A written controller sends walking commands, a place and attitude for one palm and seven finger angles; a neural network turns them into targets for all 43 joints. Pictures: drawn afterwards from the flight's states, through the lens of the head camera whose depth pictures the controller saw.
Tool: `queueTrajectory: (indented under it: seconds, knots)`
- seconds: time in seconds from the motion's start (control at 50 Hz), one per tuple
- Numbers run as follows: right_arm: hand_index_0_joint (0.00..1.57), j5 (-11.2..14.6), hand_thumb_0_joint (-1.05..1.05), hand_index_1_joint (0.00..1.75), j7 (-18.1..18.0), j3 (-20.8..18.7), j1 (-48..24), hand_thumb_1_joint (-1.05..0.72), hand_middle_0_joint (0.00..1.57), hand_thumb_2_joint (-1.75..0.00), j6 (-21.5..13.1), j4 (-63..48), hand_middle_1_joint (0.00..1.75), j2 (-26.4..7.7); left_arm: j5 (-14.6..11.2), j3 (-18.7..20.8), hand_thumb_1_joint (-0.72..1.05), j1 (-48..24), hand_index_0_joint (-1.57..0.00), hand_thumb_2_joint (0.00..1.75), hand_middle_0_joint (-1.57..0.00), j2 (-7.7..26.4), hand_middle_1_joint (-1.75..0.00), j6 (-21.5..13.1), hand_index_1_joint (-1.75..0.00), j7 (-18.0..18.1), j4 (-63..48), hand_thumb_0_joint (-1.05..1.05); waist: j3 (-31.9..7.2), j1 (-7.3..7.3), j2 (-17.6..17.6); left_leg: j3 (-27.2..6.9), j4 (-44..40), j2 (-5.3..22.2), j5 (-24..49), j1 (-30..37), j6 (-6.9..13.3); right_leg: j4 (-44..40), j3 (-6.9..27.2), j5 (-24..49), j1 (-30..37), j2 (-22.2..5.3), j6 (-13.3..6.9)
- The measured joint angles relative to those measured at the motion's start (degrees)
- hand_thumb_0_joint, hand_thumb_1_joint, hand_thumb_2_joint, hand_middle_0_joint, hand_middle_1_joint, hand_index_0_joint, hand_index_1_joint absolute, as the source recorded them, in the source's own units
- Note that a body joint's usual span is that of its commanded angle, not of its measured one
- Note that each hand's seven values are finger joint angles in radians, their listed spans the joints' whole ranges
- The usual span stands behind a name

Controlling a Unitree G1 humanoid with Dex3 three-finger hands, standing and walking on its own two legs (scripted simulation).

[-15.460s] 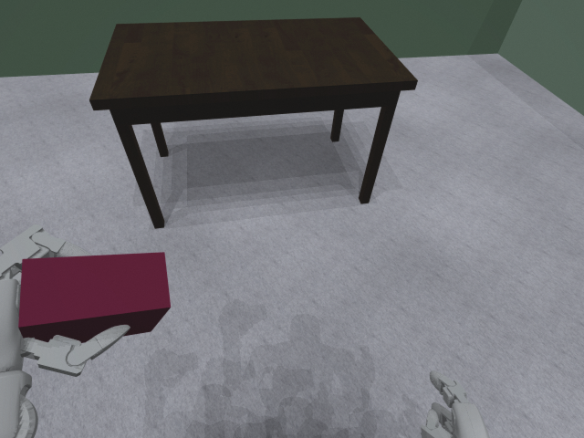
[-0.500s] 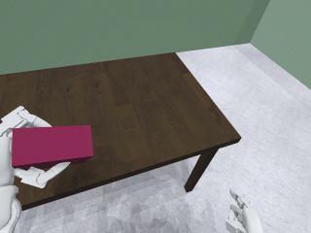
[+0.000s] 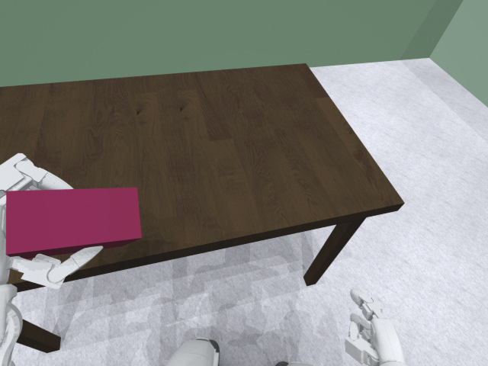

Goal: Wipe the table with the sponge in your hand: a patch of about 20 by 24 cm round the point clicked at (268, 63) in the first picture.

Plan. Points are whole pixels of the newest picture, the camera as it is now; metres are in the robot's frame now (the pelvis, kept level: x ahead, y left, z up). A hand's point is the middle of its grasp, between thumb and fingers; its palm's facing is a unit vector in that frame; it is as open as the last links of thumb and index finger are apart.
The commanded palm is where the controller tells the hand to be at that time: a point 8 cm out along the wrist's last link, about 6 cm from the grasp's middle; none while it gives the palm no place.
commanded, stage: come to a stop and stand still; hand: left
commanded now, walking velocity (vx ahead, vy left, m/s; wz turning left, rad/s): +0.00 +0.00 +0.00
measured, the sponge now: (94, 222) +0.24 +0.22 +0.15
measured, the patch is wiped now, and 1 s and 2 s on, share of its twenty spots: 0.00 0.00 0.00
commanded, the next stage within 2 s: look again from close up in 1.70 s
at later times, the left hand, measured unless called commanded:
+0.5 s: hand (52, 260) +0.17 +0.22 +0.19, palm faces +0.34 -0.86 -0.39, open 9.7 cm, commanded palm +0.12 +0.27 +0.18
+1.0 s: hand (43, 290) +0.14 +0.21 +0.19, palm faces +0.33 -0.79 -0.52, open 9.7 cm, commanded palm +0.08 +0.26 +0.18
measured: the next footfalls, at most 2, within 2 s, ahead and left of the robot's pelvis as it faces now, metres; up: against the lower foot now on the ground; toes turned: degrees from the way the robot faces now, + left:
left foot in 0.28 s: +0.08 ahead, +0.10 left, +0.00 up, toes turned -1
right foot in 0.56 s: -0.05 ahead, -0.08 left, +0.00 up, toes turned -2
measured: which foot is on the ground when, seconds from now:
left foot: down 0.00-0.16, up 0.18-0.26, down 0.28-0.56, up 0.58-0.82, down 0.84-1.00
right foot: down 0.00-0.28, up 0.30-0.54, down 0.56-1.00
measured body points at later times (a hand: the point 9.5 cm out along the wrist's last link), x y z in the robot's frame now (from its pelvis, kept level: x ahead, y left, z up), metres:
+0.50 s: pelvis -0.06 +0.00 -0.01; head -0.05 +0.02 +0.44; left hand +0.15 +0.27 +0.21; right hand +0.07 -0.23 -0.09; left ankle +0.04 +0.10 -0.73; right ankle -0.04 -0.10 -0.70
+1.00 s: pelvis -0.11 -0.01 -0.01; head -0.08 -0.02 +0.44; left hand +0.12 +0.25 +0.22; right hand +0.03 -0.26 -0.10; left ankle -0.09 +0.15 -0.73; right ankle -0.08 -0.08 -0.73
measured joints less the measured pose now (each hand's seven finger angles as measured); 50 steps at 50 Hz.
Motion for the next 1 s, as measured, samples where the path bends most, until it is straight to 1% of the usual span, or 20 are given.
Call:
queueTrajectory:
  seconds: [0.08, 0.14, 0.18, 0.24, 0.28, 0.32, 0.36, 0.4, 0.44, 0.48, 0.56, 0.6, 0.66, 0.72, 0.78, 0.84, 0.88, 0.92, 0.96, 1.0]
  knots:
    - [0.20, 0.4, 0.01, 0.30, 0.4, -0.7, -0.4, -0.90, 0.21, -0.90, 0.3, -1.4, 0.30, 0.2, -0.1, 0.9, -0.47, -1.2, -0.79, 1.03, -0.79, 1.8, -1.35, 0.5, -1.35, -0.3, -1.2, -0.01, 0.9, -0.98, -0.3, 1.6, 2.1, 0.9, 0.6, -1.5, 0.4, 5.3, -0.5, -3.9, -2.2, -0.2, -1.1]
    - [0.20, 0.6, 0.01, 0.30, 0.9, -1.0, 0.2, -0.90, 0.21, -0.90, 0.9, -2.1, 0.30, 0.2, -0.2, 1.8, -0.47, -0.9, -0.79, 1.03, -0.79, 3.2, -1.35, 0.4, -1.35, -0.7, -2.6, -0.01, 1.0, -1.81, -0.3, 2.7, 6.2, 1.8, -3.3, -3.6, 0.4, 7.5, -1.4, -1.8, -3.0, -0.5, -1.2]
    - [0.20, 0.5, 0.01, 0.30, 1.0, -0.8, 0.6, -0.90, 0.21, -0.90, 1.4, -1.9, 0.30, -0.4, -0.6, 2.7, -0.47, 0.9, -0.79, 1.03, -0.79, 3.3, -1.35, 0.3, -1.35, -0.8, -4.4, -0.01, 0.3, -1.58, -0.5, 2.4, 12.1, 1.4, -9.2, -6.0, -0.3, 8.5, -1.1, 1.5, -4.1, -0.7, -0.8]
    - [0.20, 0.1, 0.01, 0.30, 0.7, -0.5, 0.3, -0.90, 0.21, -0.90, 1.9, 0.4, 0.30, -1.6, -1.4, 3.1, -0.47, 3.6, -0.79, 1.03, -0.79, 1.9, -1.35, 0.9, -1.35, -0.5, -6.7, -0.01, -2.4, 0.08, -1.5, 0.4, 21.7, -1.2, -10.4, -5.7, -0.8, 11.5, 0.3, 3.6, -7.7, -1.4, -0.6]
    - [0.20, 0.2, 0.01, 0.30, 0.1, -0.6, 0.4, -0.90, 0.21, -0.90, 1.8, 1.2, 0.30, -2.1, -1.6, 2.5, -0.47, 2.4, -0.79, 1.03, -0.78, 0.9, -1.35, 1.5, -1.35, 0.0, -5.9, -0.01, -3.7, 0.68, -1.4, -0.4, 14.6, -1.7, -6.8, -1.2, -0.2, 14.9, 0.0, -0.5, -10.5, -1.7, -0.4]
    - [0.20, 0.2, 0.01, 0.30, -0.2, -1.2, -0.2, -0.90, 0.21, -0.90, 1.2, 1.8, 0.30, -0.8, -1.3, 2.3, -0.47, -1.8, -0.79, 1.03, -0.78, 0.8, -1.35, 1.7, -1.35, 0.8, -2.2, -0.01, -1.5, 0.80, -3.0, 1.2, 14.3, -2.3, -3.0, -0.3, 0.8, 25.6, 1.9, -6.9, -13.2, -0.7, -0.7]
    - [0.20, 0.3, 0.01, 0.30, 0.6, -1.4, 0.4, -0.90, 0.21, -0.90, 1.1, 2.0, 0.30, 0.6, -0.8, 2.0, -0.47, -4.2, -0.79, 1.03, -0.78, 0.4, -1.35, 2.5, -1.35, 1.1, 1.1, -0.01, -1.1, -0.73, -3.2, 1.1, 12.5, -2.5, -1.9, 0.2, 1.0, 36.5, 1.9, -6.7, -15.2, 1.6, -0.8]
    - [0.20, 0.1, 0.01, 0.30, 1.6, -0.7, 1.5, -0.90, 0.21, -0.90, 0.9, 1.8, 0.30, 1.7, -0.8, 1.9, -0.47, -3.4, -0.79, 1.03, -0.78, 0.3, -1.35, 3.2, -1.35, 1.3, 0.6, -0.01, -1.9, -2.43, -3.3, 0.7, 9.2, -2.1, 0.1, 0.2, 1.2, 40.6, 0.1, -5.5, -15.9, 3.1, -0.9]
    - [0.20, -0.1, 0.01, 0.30, 2.3, 0.0, 3.0, -0.90, 0.21, -0.90, 1.3, 1.0, 0.30, 2.2, -1.2, 2.0, -0.47, -0.4, -0.79, 1.03, -0.78, 0.5, -1.35, 2.8, -1.35, 1.1, -2.2, -0.01, -3.3, -3.47, -3.0, 0.8, 6.0, -0.9, 2.0, -0.4, 1.2, 37.9, -2.5, -4.9, -14.8, 3.9, -1.5]
    - [0.20, -0.3, 0.01, 0.30, 2.5, 0.3, 4.5, -0.90, 0.21, -0.90, 2.0, -0.1, 0.30, 2.1, -1.4, 2.1, -0.47, 3.2, -0.79, 1.03, -0.78, 1.2, -1.35, 1.9, -1.35, 0.8, -5.3, -0.01, -4.7, -3.74, -2.0, 1.1, 3.7, 0.5, 3.6, -1.1, 0.7, 29.2, -5.4, -5.2, -11.0, 4.0, -2.1]
    - [0.20, -0.1, 0.01, 0.30, 1.7, 0.1, 6.7, -0.90, 0.21, -0.90, 3.6, -1.9, 0.30, 0.4, -1.1, 3.5, -0.47, 6.1, -0.79, 1.03, -0.78, 5.0, -1.35, 0.3, -1.35, 0.4, -5.9, -0.01, -6.6, -2.93, 0.4, 1.9, 6.9, 2.1, 0.6, -4.7, -0.2, 7.6, -9.1, -3.8, 0.3, 3.2, -3.7]
    - [0.20, 0.5, 0.01, 0.30, 1.2, -0.6, 5.8, -0.90, 0.21, -0.90, 4.8, -0.8, 0.30, -1.3, -1.0, 2.7, -0.47, 3.8, -0.79, 1.03, -0.78, 5.0, -1.35, 0.3, -1.35, 0.0, -2.8, -0.01, -5.1, -3.59, 4.3, -1.7, 15.2, 2.3, -5.4, -7.2, 0.1, 6.2, -11.2, -3.1, 1.7, 5.2, -5.0]
    - [0.20, 1.2, 0.01, 0.30, 1.4, -1.2, 5.1, -0.90, 0.21, -0.90, 5.9, 1.2, 0.30, -2.0, -1.7, 2.1, -0.47, 2.9, -0.79, 1.03, -0.78, 3.4, -1.35, 1.0, -1.35, 0.1, 0.3, -0.01, -5.6, -2.39, 2.6, -3.2, 35.5, -1.9, -6.3, -11.3, -0.9, 7.3, -9.4, -2.3, 0.4, 4.4, -5.9]
    - [0.20, 0.9, 0.01, 0.30, 1.2, -1.6, 4.8, -0.90, 0.21, -0.90, 5.8, 0.8, 0.30, -2.5, -1.5, 1.5, -0.47, 5.1, -0.79, 1.03, -0.78, 1.4, -1.35, 1.1, -1.35, 1.1, 1.7, -0.01, -7.1, -3.19, 0.7, -2.6, 43.8, -3.1, -3.5, -12.1, -1.3, 6.9, -7.7, -1.2, -1.6, 3.5, -5.8]
    - [0.20, 0.5, 0.01, 0.30, 0.5, -2.4, 4.8, -0.90, 0.21, -0.90, 4.3, 0.1, 0.30, -2.4, -0.9, 0.4, -0.47, 6.1, -0.79, 1.03, -0.78, 1.6, -1.35, 1.1, -1.35, 1.8, 0.1, -0.01, -7.4, -3.66, -1.8, -2.1, 34.3, -2.1, -5.0, -7.9, -0.3, 7.4, -6.8, -0.6, -4.0, 2.0, -5.4]
    - [0.20, -0.2, 0.01, 0.30, -0.5, -2.9, 4.6, -0.90, 0.21, -0.90, 2.7, -0.9, 0.30, -2.9, -1.0, 0.7, -0.47, 6.9, -0.79, 1.04, -0.78, 3.1, -1.35, 0.2, -1.35, 2.4, -4.1, -0.01, -6.8, -3.80, -3.4, -1.2, 10.9, -0.8, -2.7, 1.2, 0.9, 9.7, -6.4, -1.1, -6.5, 0.8, -4.8]
    - [0.20, -0.3, 0.01, 0.30, -1.4, -3.5, 3.7, -0.90, 0.20, -0.90, 1.9, -0.7, 0.30, -2.5, -1.3, 2.2, -0.47, 6.6, -0.79, 1.04, -0.78, 4.8, -1.35, -0.7, -1.35, 2.8, -6.1, -0.01, -5.4, -3.30, -5.5, 1.0, 0.6, -1.7, -5.7, 7.0, -2.2, 13.3, -5.1, -2.5, -8.0, -0.7, -4.2]
    - [0.20, -0.3, 0.01, 0.30, -1.8, -3.6, 2.5, -0.90, 0.20, -0.90, 1.7, -0.7, 0.30, -1.5, -1.5, 3.7, -0.47, 5.6, -0.79, 1.04, -0.78, 5.6, -1.35, -0.9, -1.35, 3.0, -5.4, -0.01, -3.8, -2.80, -6.7, 2.2, -0.8, -3.1, -4.0, 8.5, -3.3, 17.6, -4.1, -4.8, -8.6, -1.6, -3.3]
    - [0.20, -0.1, 0.01, 0.30, -1.6, -3.6, 2.4, -0.90, 0.20, -0.90, 1.2, -1.1, 0.30, -1.1, -1.1, 4.3, -0.47, 4.2, -0.79, 1.04, -0.78, 5.7, -1.35, -0.7, -1.35, 2.6, -3.6, -0.01, -3.7, -3.99, -4.0, 0.5, 0.7, -2.4, -3.2, 7.5, -3.0, 20.0, -4.3, -8.4, -8.6, 0.3, -2.9]
    - [0.20, 0.6, 0.01, 0.30, -0.8, -3.1, 2.9, -0.90, 0.20, -0.90, 1.6, -2.0, 0.30, -0.8, -1.3, 4.9, -0.47, 4.3, -0.79, 1.04, -0.78, 5.8, -1.35, -0.4, -1.35, 2.1, -2.7, -0.01, -4.0, -4.69, -1.4, -1.1, 2.7, -1.6, -3.6, 5.9, -3.1, 14.6, -5.3, -6.0, -6.6, 1.4, -2.9]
